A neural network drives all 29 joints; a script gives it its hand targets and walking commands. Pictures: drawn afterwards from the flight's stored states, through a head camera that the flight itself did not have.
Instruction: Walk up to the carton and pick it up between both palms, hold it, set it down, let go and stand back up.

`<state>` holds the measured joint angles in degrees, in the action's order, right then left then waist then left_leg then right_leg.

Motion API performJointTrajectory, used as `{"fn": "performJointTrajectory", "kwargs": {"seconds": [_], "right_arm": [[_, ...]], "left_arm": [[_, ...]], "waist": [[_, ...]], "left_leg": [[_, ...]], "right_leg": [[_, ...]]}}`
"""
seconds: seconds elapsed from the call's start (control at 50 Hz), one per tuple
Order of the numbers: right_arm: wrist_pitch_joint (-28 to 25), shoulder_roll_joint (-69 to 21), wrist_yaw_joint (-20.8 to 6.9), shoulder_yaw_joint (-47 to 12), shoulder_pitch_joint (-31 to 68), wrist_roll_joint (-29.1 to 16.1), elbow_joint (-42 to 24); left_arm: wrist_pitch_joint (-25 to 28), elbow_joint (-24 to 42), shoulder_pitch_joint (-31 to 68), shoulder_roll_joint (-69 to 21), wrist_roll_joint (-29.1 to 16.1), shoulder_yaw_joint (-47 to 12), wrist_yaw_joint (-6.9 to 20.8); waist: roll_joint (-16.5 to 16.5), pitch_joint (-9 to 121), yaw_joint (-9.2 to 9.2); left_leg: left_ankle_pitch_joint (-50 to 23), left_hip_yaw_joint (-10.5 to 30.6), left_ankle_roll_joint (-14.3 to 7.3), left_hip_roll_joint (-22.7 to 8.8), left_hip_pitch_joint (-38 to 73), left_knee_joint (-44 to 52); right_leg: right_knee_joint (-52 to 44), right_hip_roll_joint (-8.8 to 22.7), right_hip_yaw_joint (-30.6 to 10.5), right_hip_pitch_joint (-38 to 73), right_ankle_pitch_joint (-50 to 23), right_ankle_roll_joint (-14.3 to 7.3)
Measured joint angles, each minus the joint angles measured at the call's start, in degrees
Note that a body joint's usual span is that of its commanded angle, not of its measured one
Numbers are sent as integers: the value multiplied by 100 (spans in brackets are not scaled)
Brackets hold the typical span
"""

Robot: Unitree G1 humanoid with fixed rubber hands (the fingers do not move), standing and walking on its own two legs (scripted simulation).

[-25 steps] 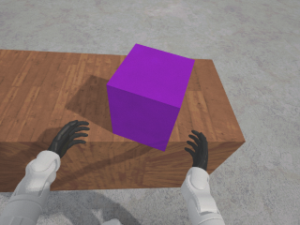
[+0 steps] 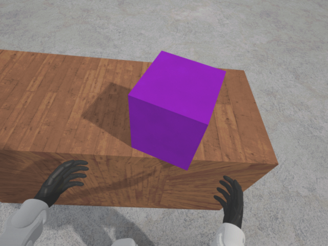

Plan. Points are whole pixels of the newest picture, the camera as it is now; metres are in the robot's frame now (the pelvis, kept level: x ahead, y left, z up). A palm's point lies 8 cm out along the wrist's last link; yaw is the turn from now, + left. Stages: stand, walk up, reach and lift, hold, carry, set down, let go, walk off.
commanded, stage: set down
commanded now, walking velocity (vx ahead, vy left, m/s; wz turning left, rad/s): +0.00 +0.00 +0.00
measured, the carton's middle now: (174, 112) +0.47 -0.03 +0.00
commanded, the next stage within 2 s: none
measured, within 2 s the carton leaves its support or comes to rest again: neither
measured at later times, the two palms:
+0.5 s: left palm (49, 203) +0.20 +0.26 -0.01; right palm (232, 220) +0.17 -0.15 -0.01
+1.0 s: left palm (65, 206) +0.20 +0.23 -0.04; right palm (232, 218) +0.18 -0.17 -0.04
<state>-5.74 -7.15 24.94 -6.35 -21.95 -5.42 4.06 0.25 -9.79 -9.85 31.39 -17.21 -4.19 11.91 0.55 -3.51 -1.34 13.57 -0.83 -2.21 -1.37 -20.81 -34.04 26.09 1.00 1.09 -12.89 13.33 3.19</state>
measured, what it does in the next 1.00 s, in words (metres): stands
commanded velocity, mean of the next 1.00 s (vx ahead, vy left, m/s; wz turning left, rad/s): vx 0.00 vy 0.00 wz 0.00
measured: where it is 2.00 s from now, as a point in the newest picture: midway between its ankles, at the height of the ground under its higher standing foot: outside the picture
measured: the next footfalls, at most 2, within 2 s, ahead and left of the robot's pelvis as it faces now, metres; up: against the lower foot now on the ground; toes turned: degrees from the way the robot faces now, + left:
none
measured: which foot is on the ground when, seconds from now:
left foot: down 0.00-1.00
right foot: down 0.00-1.00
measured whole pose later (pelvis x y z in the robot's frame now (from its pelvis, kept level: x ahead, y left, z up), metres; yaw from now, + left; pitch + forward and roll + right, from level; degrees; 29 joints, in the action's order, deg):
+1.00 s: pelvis +0.03 -0.02 +0.01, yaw +0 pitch +2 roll -1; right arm -15.0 -4.5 14.0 -6.2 -22.7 -5.4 18.1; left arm 1.5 -16.9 -15.1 25.8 -13.8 -4.1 9.5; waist 0.5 -3.8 -2.0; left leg 13.1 -0.8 -0.1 -1.4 -17.6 -28.4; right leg 24.3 1.0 1.1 -11.5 15.0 1.9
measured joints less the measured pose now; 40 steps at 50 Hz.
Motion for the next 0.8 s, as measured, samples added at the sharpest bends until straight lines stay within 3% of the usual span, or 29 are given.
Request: {"fn": "performJointTrajectory", "kwargs": {"seconds": [0.14,0.48,0.8], "right_arm": [[-24,0,-204,-2,-400,-1,-77],[119,0,-575,-1,-407,0,-94],[-596,152,-950,14,-356,1,783]], "left_arm": [[31,145,-373,0,-8,2,-45],[121,-297,-393,0,-87,1,-186],[121,-446,-523,-406,59,0,-246]], "waist": [[0,-1,-40],[0,-1,-65],[-8,-25,-65]], "left_leg": [[-6,0,14,0,70,49],[6,0,70,0,126,166],[-34,0,194,0,221,469]], "right_leg": [[-1,0,0,46,18,-4],[-4,0,0,46,89,-53],[-118,-2,0,50,156,-120]]}}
